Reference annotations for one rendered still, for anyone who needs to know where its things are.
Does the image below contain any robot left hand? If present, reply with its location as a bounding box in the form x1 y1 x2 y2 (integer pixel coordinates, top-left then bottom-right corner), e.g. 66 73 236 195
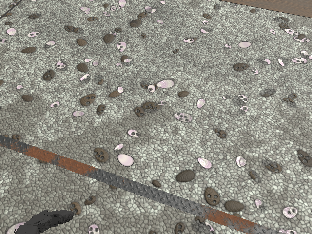
14 210 74 234

